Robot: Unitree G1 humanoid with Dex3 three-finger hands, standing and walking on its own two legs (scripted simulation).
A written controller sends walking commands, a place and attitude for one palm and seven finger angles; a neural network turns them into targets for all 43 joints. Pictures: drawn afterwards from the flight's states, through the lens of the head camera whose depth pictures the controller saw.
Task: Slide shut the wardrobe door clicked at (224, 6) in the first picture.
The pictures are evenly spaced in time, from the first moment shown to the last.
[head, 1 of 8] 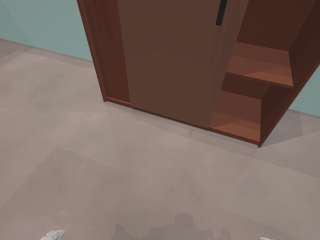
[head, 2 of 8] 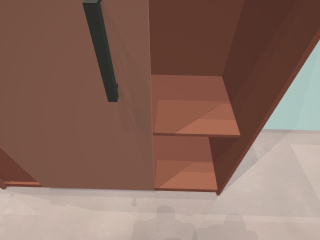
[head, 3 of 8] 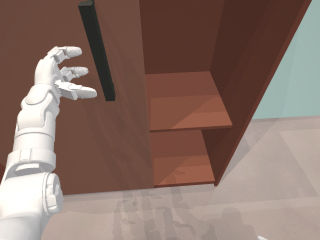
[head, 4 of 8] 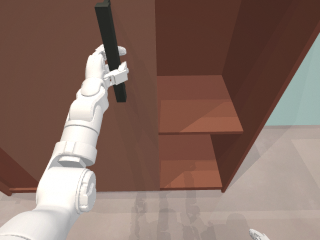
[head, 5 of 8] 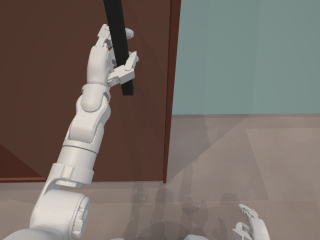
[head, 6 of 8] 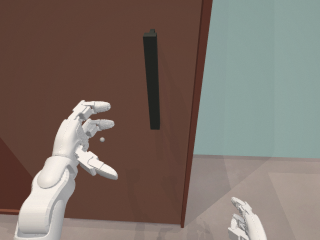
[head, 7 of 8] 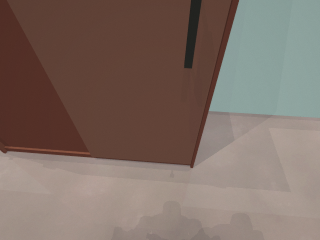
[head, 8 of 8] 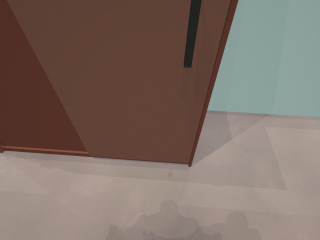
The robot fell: no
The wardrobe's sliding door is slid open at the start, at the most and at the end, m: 0.40 0.40 0.00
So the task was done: yes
